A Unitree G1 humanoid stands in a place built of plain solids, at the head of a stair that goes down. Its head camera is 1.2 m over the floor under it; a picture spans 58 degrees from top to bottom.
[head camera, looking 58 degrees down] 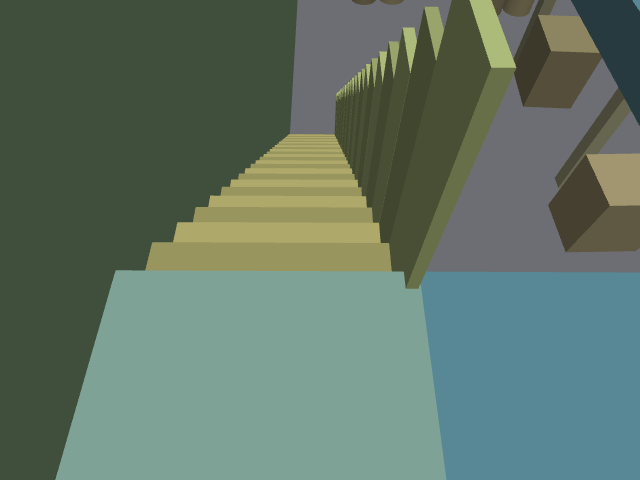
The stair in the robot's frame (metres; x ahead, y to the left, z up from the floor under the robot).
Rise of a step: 0.20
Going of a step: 0.23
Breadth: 0.90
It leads straight ahead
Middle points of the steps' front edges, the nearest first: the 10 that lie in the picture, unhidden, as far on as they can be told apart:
0.64 0.19 0.00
0.86 0.19 -0.20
1.09 0.19 -0.39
1.32 0.19 -0.59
1.55 0.18 -0.79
1.77 0.18 -0.99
2.00 0.18 -1.19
2.23 0.18 -1.38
2.45 0.18 -1.58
2.68 0.18 -1.78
